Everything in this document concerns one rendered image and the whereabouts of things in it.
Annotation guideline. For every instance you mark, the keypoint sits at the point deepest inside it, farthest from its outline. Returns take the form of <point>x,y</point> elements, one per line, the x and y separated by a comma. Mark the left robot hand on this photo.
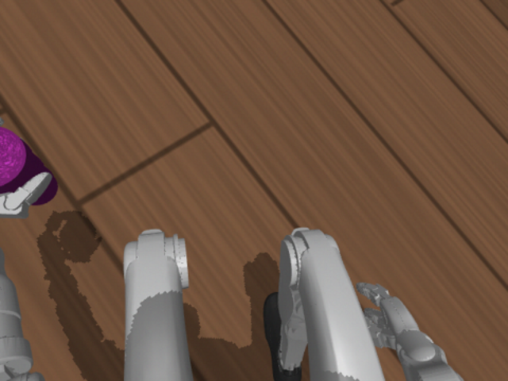
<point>16,205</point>

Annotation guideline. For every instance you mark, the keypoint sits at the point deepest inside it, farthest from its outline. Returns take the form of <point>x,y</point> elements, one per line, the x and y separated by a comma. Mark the right robot foot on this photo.
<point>272,328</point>

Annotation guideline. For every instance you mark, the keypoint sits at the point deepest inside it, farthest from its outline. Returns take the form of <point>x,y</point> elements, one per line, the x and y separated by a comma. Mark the right robot arm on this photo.
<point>421,359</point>

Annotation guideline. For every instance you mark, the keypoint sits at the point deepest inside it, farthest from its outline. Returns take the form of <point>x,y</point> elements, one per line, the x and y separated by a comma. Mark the left robot arm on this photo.
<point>15,352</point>

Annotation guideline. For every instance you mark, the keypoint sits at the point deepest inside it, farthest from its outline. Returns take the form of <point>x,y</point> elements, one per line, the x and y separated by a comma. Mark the cup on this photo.
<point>18,165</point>

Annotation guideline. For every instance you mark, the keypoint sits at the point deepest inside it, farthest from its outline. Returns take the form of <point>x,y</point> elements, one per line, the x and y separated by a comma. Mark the right robot hand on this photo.
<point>393,319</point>

